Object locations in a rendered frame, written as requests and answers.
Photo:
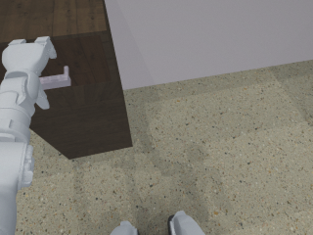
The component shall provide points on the handle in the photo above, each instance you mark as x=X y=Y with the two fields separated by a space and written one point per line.
x=56 y=81

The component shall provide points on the left robot upper arm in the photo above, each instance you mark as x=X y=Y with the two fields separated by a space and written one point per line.
x=16 y=172

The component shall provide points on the drawer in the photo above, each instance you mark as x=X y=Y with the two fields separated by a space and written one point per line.
x=85 y=57

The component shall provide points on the cabinet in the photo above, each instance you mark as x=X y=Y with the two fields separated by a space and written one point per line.
x=82 y=120

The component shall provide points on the left robot hand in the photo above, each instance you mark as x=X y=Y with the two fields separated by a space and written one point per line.
x=33 y=57

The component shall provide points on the robot left thigh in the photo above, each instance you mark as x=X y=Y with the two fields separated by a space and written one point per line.
x=125 y=230

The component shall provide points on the robot left forearm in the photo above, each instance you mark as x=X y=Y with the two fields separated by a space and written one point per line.
x=18 y=94

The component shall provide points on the left robot shin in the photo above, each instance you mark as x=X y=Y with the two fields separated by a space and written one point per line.
x=125 y=222

